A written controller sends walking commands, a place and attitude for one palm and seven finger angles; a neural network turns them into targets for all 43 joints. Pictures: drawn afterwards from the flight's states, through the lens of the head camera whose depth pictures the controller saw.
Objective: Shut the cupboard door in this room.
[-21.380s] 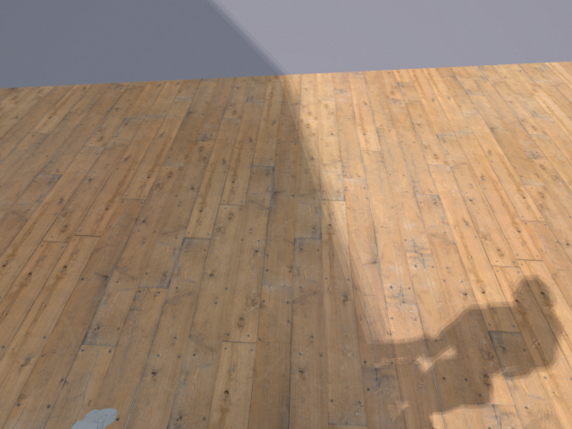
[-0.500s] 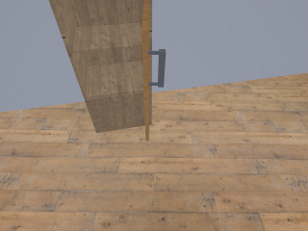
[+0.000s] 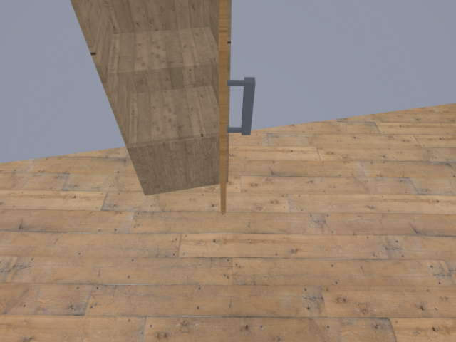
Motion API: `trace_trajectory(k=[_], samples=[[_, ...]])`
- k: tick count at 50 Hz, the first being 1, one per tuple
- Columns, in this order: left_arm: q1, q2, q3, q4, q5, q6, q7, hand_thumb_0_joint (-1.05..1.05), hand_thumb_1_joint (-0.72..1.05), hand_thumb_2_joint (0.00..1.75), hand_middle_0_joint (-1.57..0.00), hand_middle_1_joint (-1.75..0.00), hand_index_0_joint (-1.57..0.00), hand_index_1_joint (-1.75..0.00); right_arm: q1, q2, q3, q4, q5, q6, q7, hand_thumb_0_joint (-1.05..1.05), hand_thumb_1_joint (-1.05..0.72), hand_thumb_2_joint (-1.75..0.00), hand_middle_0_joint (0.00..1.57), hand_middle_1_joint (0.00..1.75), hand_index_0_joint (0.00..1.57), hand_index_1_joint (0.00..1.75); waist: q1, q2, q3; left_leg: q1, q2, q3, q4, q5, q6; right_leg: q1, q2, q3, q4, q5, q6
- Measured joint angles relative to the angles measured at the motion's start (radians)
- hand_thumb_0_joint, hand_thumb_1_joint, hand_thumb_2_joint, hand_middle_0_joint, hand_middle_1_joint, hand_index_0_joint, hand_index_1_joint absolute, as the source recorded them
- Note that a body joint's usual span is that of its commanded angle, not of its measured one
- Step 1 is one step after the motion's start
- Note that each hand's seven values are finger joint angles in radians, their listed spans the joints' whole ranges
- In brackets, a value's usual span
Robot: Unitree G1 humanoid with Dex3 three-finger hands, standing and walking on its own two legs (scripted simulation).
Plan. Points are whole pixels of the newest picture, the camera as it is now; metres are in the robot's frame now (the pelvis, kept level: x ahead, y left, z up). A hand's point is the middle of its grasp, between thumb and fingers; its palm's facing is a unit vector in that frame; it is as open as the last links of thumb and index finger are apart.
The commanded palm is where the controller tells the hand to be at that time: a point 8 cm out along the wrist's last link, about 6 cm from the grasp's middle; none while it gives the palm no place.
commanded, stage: stand and wait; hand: left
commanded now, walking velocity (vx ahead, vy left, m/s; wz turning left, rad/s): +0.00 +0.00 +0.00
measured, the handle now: (239, 108) +0.63 +0.02 +0.05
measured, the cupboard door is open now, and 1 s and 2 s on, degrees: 79 79 79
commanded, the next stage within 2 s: look at it before walking up in 0.46 s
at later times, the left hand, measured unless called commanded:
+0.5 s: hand out of the picture +0.01 +0.16 -0.18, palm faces +0.03 -0.98 -0.19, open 7.3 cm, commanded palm none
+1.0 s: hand out of the picture +0.00 +0.16 -0.18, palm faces +0.04 -0.99 -0.17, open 7.4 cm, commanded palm none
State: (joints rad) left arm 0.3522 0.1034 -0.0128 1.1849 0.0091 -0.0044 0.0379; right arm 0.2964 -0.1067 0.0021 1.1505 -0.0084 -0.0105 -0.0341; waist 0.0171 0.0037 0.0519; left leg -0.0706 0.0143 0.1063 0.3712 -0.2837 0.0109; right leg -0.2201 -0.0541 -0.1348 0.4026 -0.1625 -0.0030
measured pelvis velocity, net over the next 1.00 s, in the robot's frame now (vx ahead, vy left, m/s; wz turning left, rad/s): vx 0.02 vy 0.00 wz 0.00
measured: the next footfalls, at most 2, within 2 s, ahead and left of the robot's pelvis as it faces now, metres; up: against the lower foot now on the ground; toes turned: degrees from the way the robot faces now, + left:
none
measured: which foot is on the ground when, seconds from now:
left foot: down 0.00-1.00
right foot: down 0.00-1.00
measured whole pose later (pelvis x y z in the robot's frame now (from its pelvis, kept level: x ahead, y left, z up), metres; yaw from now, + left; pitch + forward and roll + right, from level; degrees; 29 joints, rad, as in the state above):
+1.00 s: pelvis +0.02 +0.00 +0.00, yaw +0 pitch -2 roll +0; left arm 0.29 0.12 -0.01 1.15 0.01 -0.01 0.04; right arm 0.31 -0.11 0.00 1.16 -0.01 -0.02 -0.04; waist 0.00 0.00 0.05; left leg -0.02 0.02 0.10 0.37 -0.31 0.01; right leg -0.18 -0.05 -0.14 0.42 -0.20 0.00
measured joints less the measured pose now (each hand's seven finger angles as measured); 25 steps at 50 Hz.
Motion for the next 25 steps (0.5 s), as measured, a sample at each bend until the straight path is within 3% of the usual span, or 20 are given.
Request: trace_trajectory(k=[12,25], samples=[[-0.057,0.014,0.003,-0.019,0.002,-0.003,0.012,0.02,0.92,0.9,-0.2,-0.3,-0.2,-0.3,0.011,0.018,0.0,0.014,-0.001,-0.011,-0.01,0.01,-0.91,-0.9,0.2,0.3,0.2,0.3,-0.016,-0.006,-0.02,0.029,0.007,0.002,0.012,-0.035,-0.005,0.016,0.005,0.002,0.035,-0.046,0.001],[-0.07,0.029,0.009,-0.038,0.0,-0.005,0.013,0.01,0.92,0.9,-0.2,-0.3,-0.2,-0.3,0.016,0.01,-0.003,0.017,-0.003,-0.01,-0.011,0.0,-0.91,-0.9,0.2,0.3,0.2,0.3,-0.016,0.004,-0.009,0.042,0.006,0.001,0.009,-0.042,-0.005,0.026,0.004,0.001,0.042,-0.059,0.003]])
